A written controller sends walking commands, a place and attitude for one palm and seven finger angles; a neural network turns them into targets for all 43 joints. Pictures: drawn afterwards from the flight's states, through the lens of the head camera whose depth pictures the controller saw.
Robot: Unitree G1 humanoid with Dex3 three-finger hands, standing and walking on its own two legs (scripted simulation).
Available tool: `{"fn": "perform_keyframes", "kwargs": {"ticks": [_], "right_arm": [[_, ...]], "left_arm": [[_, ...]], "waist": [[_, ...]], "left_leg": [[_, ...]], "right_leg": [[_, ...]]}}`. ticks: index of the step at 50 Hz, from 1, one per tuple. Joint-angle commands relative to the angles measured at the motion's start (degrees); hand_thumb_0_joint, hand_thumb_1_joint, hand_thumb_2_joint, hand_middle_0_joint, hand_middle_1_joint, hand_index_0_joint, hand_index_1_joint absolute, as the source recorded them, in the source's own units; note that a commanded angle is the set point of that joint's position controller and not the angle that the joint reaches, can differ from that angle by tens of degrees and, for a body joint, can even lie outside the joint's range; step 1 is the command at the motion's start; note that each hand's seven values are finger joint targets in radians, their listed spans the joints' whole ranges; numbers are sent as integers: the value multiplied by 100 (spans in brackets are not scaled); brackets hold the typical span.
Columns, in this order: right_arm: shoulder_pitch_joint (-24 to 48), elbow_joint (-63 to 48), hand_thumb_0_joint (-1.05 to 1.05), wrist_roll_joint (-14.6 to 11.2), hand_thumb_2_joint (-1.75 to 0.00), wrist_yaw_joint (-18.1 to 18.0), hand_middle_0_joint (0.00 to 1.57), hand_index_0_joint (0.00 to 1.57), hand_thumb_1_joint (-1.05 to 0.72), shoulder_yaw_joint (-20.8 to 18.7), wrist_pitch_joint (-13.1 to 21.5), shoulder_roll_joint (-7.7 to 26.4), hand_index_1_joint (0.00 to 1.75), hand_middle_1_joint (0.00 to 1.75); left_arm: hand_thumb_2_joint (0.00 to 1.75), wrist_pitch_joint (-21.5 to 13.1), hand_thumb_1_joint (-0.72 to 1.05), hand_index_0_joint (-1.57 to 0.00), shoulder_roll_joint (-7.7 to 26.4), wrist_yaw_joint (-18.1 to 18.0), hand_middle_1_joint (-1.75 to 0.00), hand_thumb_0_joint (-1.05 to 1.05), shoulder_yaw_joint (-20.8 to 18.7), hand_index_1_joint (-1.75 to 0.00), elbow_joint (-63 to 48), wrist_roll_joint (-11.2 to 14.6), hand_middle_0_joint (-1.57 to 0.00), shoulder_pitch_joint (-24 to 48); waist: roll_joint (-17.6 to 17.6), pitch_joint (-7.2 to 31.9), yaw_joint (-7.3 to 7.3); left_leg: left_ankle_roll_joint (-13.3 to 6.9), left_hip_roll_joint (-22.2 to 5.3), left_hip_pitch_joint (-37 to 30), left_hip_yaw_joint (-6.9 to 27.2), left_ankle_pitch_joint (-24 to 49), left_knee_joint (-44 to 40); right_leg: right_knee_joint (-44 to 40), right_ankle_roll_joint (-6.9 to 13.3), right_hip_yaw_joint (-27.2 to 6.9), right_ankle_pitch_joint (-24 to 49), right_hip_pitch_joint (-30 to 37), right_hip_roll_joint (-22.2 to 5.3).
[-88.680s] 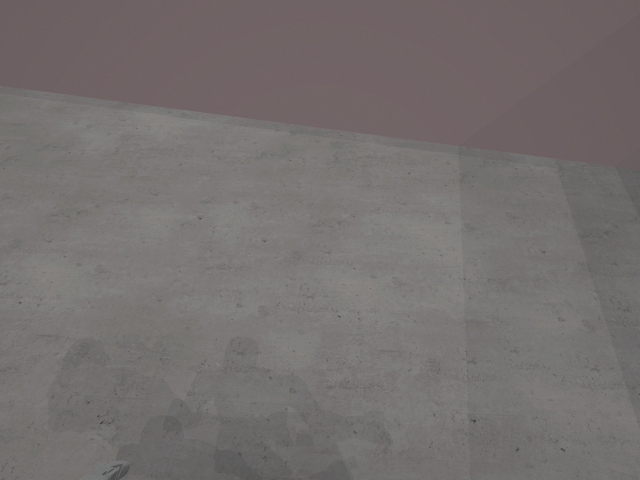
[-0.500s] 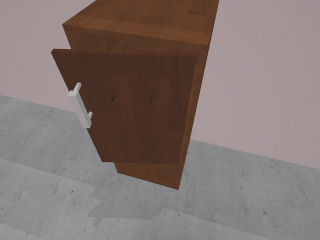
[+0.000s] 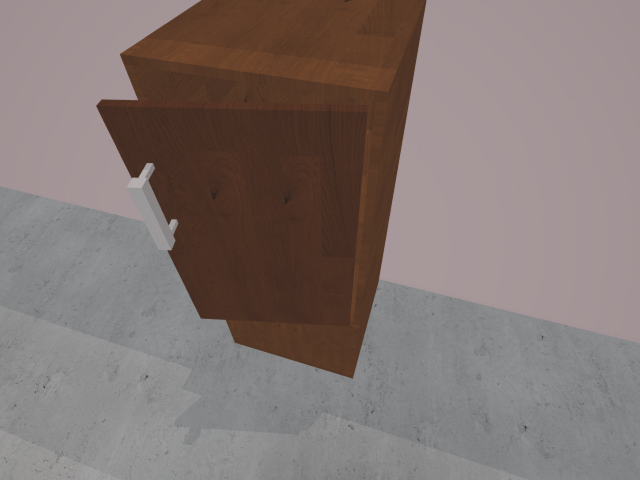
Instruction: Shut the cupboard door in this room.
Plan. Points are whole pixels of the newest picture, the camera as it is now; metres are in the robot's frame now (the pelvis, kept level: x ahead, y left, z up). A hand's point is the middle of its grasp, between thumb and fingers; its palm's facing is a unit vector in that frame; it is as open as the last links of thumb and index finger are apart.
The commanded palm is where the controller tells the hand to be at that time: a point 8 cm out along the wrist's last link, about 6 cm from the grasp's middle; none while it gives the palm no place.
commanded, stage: come to a stop and stand still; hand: left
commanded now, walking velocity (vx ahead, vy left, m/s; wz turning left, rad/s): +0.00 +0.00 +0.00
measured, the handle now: (157, 207) +0.51 +0.30 +0.03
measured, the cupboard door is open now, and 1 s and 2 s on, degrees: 14 14 14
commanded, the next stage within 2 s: look again from close up in 0.20 s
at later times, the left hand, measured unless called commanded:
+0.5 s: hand out of the picture +0.02 +0.16 -0.17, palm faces +0.01 -0.98 -0.18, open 7.4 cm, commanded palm none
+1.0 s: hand out of the picture +0.04 +0.17 -0.17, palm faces +0.03 -0.98 -0.20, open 7.3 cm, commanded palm none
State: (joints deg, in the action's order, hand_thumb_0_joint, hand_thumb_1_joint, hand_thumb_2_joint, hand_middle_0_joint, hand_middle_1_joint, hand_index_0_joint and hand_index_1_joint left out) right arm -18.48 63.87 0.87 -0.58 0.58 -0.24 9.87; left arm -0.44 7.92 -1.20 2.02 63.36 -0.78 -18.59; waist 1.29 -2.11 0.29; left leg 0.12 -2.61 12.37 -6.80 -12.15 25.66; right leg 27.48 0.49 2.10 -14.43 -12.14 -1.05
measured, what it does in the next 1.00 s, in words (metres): stands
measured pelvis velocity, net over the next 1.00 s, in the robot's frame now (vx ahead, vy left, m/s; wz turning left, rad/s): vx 0.04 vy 0.00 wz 0.00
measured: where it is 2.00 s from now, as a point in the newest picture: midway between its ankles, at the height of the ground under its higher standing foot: outside the picture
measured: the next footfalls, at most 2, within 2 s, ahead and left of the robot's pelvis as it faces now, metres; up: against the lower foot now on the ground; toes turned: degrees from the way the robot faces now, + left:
left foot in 1.82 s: +0.08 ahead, +0.22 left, +0.00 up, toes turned +4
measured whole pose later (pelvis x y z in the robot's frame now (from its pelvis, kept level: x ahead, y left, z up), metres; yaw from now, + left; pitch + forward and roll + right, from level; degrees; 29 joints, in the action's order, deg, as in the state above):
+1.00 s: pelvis +0.04 +0.00 +0.00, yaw +0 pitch +0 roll +1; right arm -15.2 65.6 0.9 -1.7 0.2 0.4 8.4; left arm -1.0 8.3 -2.0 0.4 64.2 -1.1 -16.0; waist 0.0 -1.9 -0.6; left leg 0.8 -2.5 8.5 -6.7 -15.4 24.5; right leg 25.9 0.5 2.3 -17.5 -8.1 -1.0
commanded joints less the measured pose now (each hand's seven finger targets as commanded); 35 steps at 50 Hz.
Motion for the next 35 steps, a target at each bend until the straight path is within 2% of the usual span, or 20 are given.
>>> {"fn": "perform_keyframes", "kwargs": {"ticks": [1,16,24,35], "right_arm": [[-262,-91,0,-33,-90,-53,20,20,-90,-52,164,340,30,30],[-206,60,0,-27,-90,-119,20,20,-90,-85,187,189,30,30],[-130,62,0,-23,-90,-128,20,20,-90,-95,196,252,30,30],[-56,78,0,-15,-90,-151,20,20,-90,-83,222,298,30,30]], "left_arm": [[90,-118,90,-20,672,-51,-30,0,-164,-30,-139,30,-20,-156],[90,-114,90,-20,489,-81,-30,0,-190,-30,17,11,-20,-234],[90,-124,90,-20,536,-87,-30,0,-214,-30,11,9,-20,-179],[90,-125,90,-20,570,-91,-30,0,-237,-30,23,12,-20,-194]], "waist": [[-231,-236,-11],[-101,-218,-52],[-249,-124,-40],[-132,4,-69]], "left_leg": [[-139,-368,-107,497,-66,-537],[-142,-441,-259,479,433,-524],[-132,-455,-403,457,740,-487],[-143,-472,-581,459,1126,-491]], "right_leg": [[-804,185,-619,-78,-314,-479],[-663,170,-500,742,-120,-458],[-585,152,-464,1180,-2,-483],[-554,151,-419,1491,152,-514]]}}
